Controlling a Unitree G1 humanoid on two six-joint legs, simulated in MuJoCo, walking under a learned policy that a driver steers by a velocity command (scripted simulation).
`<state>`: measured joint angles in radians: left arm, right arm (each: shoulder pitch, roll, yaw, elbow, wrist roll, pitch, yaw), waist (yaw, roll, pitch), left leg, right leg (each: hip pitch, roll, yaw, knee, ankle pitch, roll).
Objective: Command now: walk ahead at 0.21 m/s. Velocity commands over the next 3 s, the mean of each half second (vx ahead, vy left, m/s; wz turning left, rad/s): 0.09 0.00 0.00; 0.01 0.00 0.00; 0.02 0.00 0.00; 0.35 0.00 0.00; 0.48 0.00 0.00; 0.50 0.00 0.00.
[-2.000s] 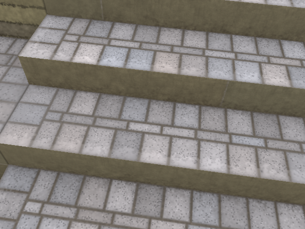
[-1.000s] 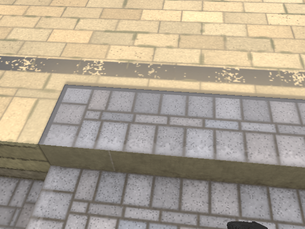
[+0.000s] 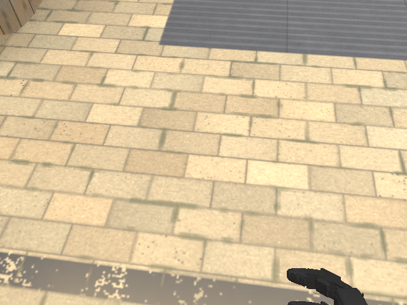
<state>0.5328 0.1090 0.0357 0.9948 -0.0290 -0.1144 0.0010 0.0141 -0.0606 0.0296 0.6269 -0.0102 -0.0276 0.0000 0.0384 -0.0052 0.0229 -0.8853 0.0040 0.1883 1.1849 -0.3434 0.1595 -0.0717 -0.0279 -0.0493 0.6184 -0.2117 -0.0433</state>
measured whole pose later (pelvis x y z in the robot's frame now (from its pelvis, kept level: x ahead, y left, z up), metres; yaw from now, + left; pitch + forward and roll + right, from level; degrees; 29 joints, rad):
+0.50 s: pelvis +0.13 -0.01 +0.12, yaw +0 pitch +0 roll +1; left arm 0.30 0.12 0.02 0.83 0.03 -0.03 0.02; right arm 0.34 -0.14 -0.04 0.84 -0.02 -0.08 -0.01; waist -0.02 0.00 -0.04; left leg -0.25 -0.03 0.13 0.51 -0.26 0.06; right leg -0.32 -0.03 -0.02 0.51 -0.20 -0.01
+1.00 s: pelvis +0.16 -0.03 +0.13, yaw +0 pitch -1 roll +0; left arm 0.31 0.15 0.02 0.91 0.01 -0.04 0.03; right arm 0.32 -0.16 -0.03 0.95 -0.01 -0.03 -0.03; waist -0.01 0.00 0.00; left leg -0.12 0.01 0.10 0.38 -0.24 0.02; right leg -0.18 0.02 -0.05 0.38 -0.18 -0.04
